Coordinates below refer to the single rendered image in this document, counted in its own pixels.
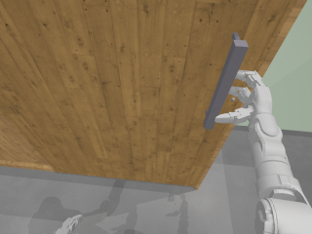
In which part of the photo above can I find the right robot upper arm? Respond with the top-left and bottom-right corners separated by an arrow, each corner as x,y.
254,197 -> 312,234

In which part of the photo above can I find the left robot hand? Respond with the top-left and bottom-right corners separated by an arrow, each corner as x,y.
55,214 -> 83,234

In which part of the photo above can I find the wardrobe door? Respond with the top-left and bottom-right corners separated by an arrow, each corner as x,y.
0,0 -> 295,187
0,111 -> 50,165

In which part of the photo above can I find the right robot hand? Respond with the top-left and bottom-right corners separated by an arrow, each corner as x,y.
214,70 -> 273,126

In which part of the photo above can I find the handle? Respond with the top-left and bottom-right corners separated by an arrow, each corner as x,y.
204,32 -> 249,130

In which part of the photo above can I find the right robot forearm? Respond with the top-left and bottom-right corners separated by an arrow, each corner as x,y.
248,113 -> 312,210

